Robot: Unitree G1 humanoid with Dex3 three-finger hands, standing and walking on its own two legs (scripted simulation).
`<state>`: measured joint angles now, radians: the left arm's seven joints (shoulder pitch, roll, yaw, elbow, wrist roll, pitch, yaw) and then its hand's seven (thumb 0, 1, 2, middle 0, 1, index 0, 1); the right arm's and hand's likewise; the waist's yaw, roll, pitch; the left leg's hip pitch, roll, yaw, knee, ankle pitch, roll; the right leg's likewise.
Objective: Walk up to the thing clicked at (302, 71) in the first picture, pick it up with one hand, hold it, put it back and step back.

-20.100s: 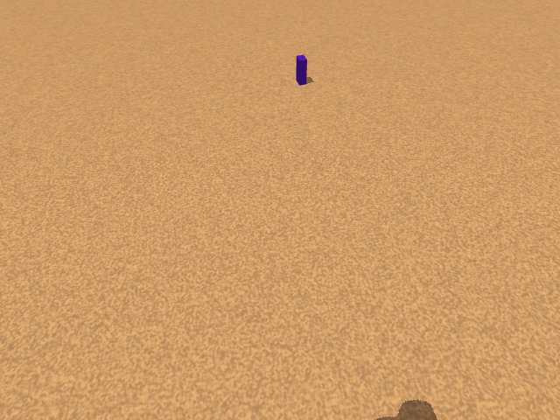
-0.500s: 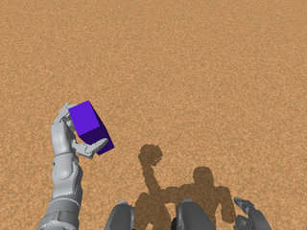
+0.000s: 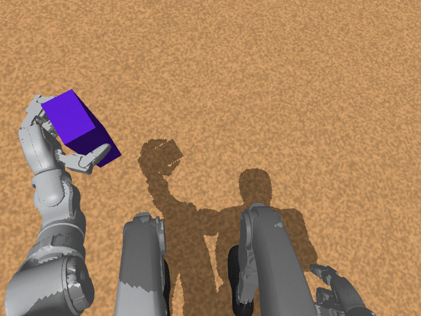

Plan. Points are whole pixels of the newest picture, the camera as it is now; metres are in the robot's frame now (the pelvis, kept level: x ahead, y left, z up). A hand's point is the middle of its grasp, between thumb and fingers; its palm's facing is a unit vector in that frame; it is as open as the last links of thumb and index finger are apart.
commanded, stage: crouch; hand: left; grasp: from the side
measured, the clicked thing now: (88, 134) +0.45 +0.22 -0.06
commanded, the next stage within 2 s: lower in 0.86 s
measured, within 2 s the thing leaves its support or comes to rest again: neither
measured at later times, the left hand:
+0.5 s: hand (94, 152) +0.46 +0.25 -0.19, palm faces +0.34 -0.94 -0.03, open 11.1 cm
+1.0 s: hand (99, 157) +0.47 +0.26 -0.26, palm faces +0.32 -0.95 -0.04, open 11.1 cm
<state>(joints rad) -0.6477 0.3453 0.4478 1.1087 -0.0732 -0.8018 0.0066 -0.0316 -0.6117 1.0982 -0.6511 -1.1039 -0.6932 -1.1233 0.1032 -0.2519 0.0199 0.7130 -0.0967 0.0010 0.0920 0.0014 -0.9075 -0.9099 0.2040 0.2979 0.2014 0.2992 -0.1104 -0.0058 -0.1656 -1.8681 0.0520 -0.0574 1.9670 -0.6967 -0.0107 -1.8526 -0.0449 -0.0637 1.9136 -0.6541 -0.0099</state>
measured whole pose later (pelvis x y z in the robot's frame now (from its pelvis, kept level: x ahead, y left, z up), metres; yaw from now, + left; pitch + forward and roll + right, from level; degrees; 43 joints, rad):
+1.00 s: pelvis -0.03 +0.01 -0.16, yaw -7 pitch +25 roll -11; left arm -0.75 0.64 0.61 1.23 -0.04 -0.84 -0.04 -0.03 -0.61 1.10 -0.65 -1.10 -0.70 -1.12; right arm 0.03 -0.33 0.22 0.69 -0.21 0.05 0.13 0.00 -0.89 -0.90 0.21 0.30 0.20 0.30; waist -0.22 -0.09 0.12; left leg -2.28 0.04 -0.19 2.52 -0.70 0.01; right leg -2.20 -0.03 -0.14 2.37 -0.62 0.01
